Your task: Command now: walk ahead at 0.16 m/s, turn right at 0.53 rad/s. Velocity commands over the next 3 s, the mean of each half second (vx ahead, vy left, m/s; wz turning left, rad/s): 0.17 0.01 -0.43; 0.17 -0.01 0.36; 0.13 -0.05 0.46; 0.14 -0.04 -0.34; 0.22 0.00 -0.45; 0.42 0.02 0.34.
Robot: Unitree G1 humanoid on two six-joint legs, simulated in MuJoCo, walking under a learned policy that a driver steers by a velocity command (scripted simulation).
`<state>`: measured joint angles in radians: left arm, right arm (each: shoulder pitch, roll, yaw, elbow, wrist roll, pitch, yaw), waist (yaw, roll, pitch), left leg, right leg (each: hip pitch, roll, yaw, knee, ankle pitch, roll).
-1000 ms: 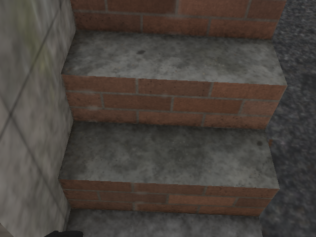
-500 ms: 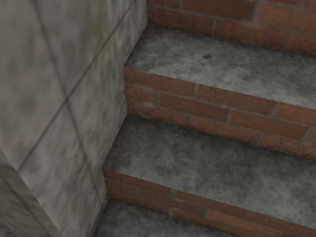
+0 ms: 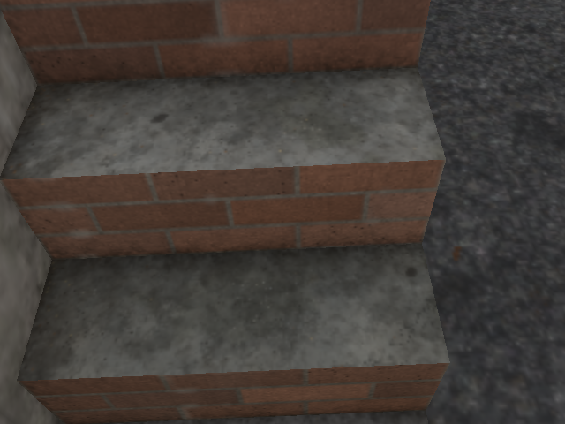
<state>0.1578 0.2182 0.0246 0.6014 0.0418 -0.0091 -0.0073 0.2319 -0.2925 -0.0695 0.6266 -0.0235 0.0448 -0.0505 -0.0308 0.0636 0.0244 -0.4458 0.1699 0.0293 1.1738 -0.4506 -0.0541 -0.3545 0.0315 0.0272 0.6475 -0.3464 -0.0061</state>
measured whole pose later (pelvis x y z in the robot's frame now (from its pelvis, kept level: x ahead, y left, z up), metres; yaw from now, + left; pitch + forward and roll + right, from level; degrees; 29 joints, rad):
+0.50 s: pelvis -0.01 +0.01 +0.03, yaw -13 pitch +2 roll -1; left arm 0.23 0.21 0.07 0.69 0.05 0.07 0.02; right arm 0.22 -0.12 0.00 0.69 -0.02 -0.03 -0.05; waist 0.00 -0.08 -0.01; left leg -0.21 -0.04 0.04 0.43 -0.25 0.08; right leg -0.45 0.07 0.11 1.19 -0.39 0.10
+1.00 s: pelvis -0.06 +0.00 +0.02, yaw +2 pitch +1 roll +0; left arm 0.19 0.18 0.03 0.65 0.06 -0.01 0.06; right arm 0.26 -0.21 -0.10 0.69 -0.02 0.08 -0.01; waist -0.03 0.02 0.02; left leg -0.41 -0.02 0.00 1.16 -0.53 -0.08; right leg -0.20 0.00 -0.16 0.46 -0.28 -0.07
